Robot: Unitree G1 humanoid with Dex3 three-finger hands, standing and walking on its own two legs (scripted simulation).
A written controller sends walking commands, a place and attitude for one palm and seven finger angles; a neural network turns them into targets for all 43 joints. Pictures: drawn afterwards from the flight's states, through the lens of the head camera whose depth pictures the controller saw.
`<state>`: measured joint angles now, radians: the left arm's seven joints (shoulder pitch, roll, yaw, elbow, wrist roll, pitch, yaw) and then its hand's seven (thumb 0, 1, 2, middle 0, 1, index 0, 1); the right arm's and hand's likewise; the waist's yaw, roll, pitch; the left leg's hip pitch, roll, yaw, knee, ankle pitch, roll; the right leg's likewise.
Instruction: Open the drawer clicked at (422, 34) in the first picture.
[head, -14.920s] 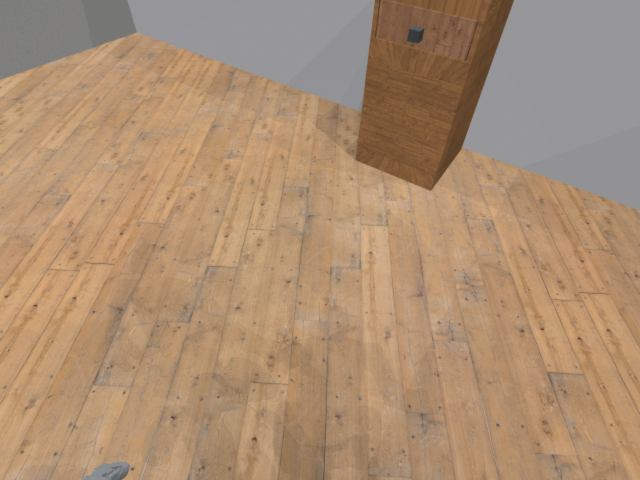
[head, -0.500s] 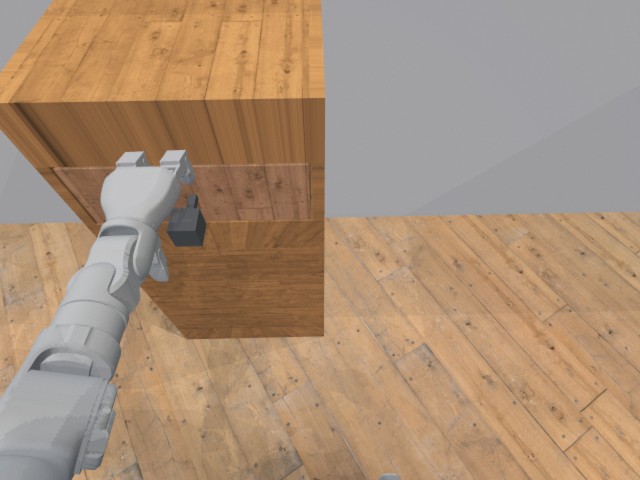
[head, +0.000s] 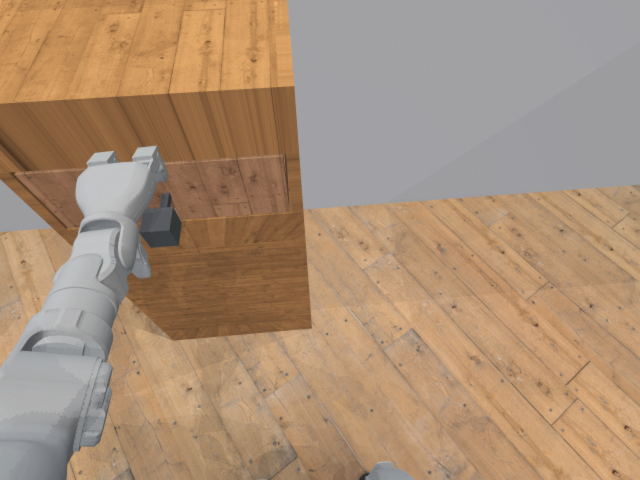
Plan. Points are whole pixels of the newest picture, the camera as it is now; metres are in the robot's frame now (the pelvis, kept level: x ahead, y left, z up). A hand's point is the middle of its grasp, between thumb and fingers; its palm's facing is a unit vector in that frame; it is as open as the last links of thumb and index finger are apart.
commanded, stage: move the hooked fingers above the handle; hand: left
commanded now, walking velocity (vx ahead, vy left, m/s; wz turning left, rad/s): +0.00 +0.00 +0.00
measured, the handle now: (163, 216) +0.50 +0.23 -0.03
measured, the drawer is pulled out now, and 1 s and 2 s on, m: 0.00 0.00 0.00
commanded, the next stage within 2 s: none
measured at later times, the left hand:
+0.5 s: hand (130, 211) +0.46 +0.24 +0.04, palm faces -0.03 +0.02 -1.00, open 13.8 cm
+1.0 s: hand (114, 220) +0.45 +0.26 +0.04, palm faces -0.08 +0.04 -1.00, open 13.8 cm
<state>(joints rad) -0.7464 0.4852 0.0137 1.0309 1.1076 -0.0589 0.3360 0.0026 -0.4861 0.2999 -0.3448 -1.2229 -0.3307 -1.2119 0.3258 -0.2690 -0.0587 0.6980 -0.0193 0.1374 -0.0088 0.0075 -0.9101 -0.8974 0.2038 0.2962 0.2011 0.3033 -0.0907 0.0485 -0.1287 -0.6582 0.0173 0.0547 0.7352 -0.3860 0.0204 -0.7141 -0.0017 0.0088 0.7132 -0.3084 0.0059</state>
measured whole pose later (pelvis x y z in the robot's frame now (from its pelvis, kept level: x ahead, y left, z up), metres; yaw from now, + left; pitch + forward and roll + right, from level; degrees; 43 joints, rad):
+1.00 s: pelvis +0.00 +0.00 +0.00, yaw +1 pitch +17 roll +0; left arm -0.73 0.48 -0.05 1.02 1.07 0.05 0.30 0.00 -0.49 0.30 -0.31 -1.20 -0.31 -1.19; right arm 0.31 -0.26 -0.07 0.70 -0.01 0.14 -0.01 0.01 -0.91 -0.90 0.20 0.30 0.20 0.30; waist -0.06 0.07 -0.13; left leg -0.62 0.01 0.04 0.71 -0.38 0.02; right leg -0.67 -0.01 0.00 0.69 -0.31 0.00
